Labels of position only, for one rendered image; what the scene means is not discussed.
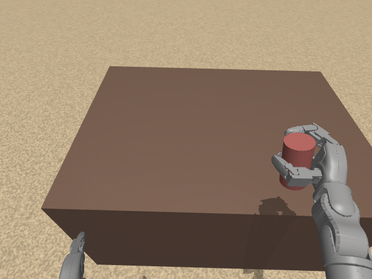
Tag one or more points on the right robot arm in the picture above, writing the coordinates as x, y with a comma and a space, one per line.
344, 245

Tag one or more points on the right robot hand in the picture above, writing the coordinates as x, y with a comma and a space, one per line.
329, 165

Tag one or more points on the left robot hand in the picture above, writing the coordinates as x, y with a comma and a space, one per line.
73, 264

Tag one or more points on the can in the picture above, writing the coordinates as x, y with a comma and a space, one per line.
298, 149

